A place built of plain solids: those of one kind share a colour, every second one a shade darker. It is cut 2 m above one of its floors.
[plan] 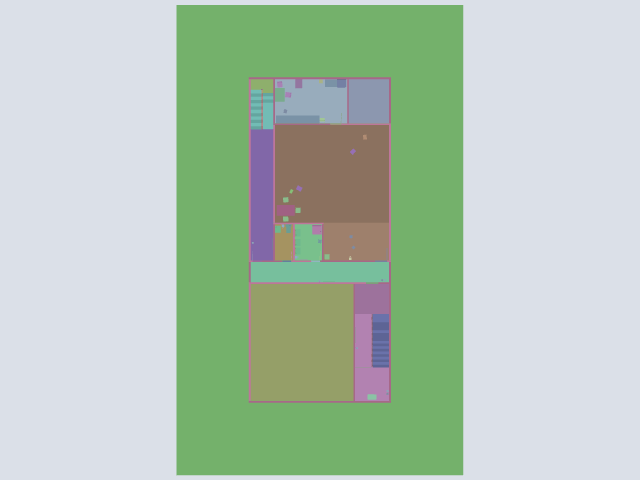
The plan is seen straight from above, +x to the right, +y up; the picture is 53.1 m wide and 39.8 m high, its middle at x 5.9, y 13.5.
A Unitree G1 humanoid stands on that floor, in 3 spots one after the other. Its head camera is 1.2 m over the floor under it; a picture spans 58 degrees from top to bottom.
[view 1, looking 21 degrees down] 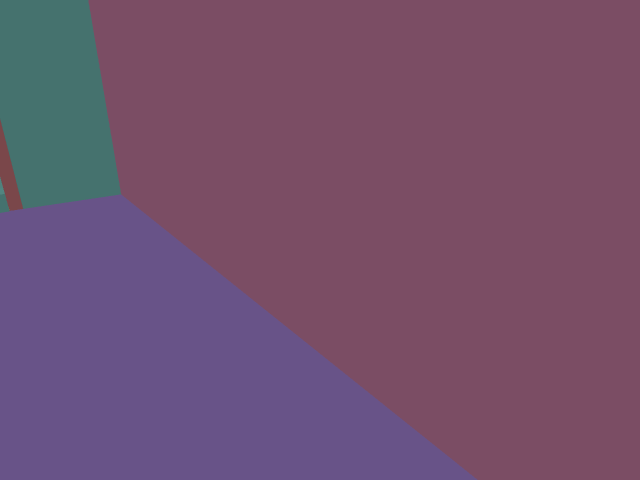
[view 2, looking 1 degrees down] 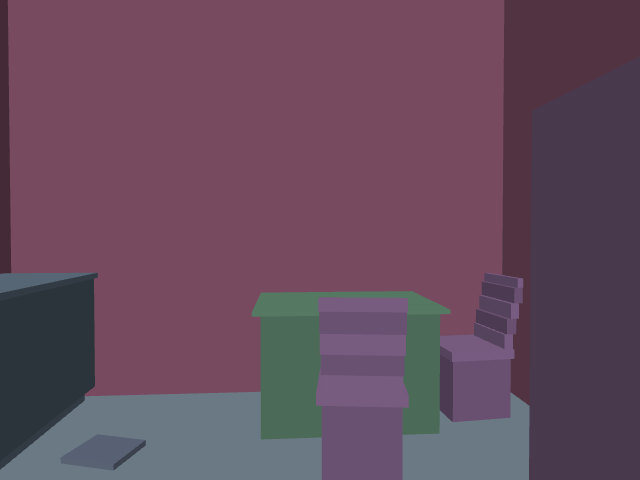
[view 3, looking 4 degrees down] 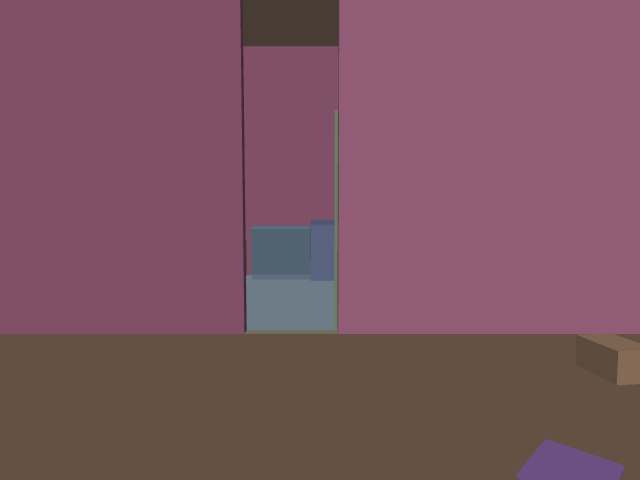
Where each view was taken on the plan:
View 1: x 1.02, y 17.82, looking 53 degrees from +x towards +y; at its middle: wall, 1.79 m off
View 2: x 5.42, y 25.18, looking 176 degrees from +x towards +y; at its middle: wall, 3.27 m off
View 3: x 7.47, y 18.93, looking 90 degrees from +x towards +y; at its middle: range_cooker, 7.19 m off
